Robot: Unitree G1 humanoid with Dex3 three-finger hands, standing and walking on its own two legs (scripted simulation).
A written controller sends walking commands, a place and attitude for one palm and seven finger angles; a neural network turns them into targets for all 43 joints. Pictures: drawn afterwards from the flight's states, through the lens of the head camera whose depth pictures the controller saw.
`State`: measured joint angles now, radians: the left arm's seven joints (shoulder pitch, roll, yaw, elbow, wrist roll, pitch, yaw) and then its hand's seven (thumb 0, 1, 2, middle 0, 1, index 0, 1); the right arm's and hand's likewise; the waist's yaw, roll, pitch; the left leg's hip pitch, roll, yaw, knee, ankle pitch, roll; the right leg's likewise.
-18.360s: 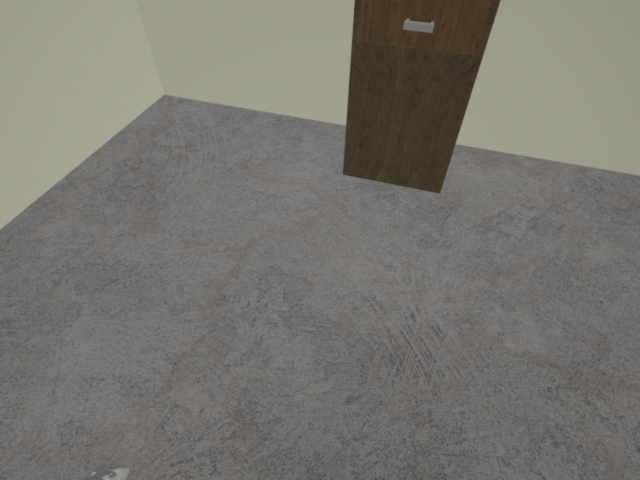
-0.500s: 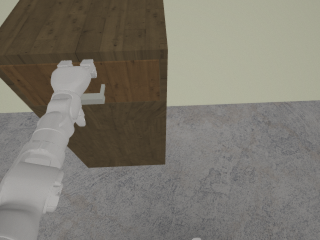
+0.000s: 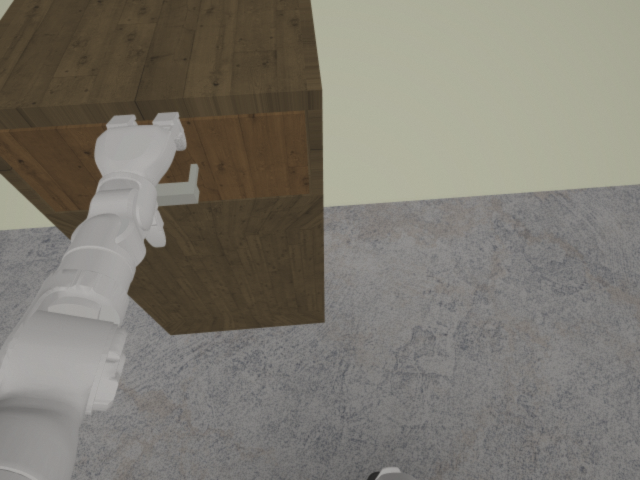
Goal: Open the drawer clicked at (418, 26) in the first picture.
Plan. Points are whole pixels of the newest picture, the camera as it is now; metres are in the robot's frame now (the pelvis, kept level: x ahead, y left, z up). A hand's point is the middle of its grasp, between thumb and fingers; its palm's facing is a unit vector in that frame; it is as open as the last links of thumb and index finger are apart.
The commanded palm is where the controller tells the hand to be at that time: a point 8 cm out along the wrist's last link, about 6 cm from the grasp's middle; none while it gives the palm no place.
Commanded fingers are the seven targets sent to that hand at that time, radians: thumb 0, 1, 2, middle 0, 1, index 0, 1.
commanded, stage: re-aim the fingers above the handle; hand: left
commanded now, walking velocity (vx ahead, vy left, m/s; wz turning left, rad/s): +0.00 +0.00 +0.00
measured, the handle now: (163, 183) +0.54 +0.22 +0.00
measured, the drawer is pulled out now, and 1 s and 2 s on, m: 0.00 0.00 0.00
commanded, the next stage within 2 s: lower the fingers behind the handle in 1.28 s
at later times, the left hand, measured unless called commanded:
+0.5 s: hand (152, 186) +0.48 +0.20 +0.07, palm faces -0.03 +0.00 -1.00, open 13.8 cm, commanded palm +0.47 +0.21 +0.12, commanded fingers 0.00 -0.50 0.30 -0.30 -1.20 -0.30 -1.20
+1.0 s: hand (153, 182) +0.49 +0.20 +0.07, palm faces +0.00 +0.01 -1.00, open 13.8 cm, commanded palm +0.47 +0.20 +0.12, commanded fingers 0.00 -0.50 0.30 -0.30 -1.20 -0.30 -1.20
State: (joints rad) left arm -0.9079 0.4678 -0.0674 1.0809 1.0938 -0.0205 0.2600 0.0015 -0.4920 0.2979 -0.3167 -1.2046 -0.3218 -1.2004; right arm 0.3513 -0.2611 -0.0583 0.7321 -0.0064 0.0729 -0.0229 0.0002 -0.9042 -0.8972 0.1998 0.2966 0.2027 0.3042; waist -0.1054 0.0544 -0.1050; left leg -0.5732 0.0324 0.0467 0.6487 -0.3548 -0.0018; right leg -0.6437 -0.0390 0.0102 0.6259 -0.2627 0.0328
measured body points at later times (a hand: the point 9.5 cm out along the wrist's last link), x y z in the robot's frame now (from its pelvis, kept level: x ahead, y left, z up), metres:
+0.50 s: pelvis +0.00 +0.00 +0.00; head +0.08 -0.01 +0.44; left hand +0.48 +0.20 +0.12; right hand +0.04 -0.28 -0.13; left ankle -0.04 +0.12 -0.72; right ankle +0.01 -0.14 -0.72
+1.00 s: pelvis +0.00 +0.00 +0.00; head +0.09 -0.01 +0.44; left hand +0.49 +0.20 +0.12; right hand +0.02 -0.27 -0.14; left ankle -0.04 +0.12 -0.72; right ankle +0.01 -0.14 -0.72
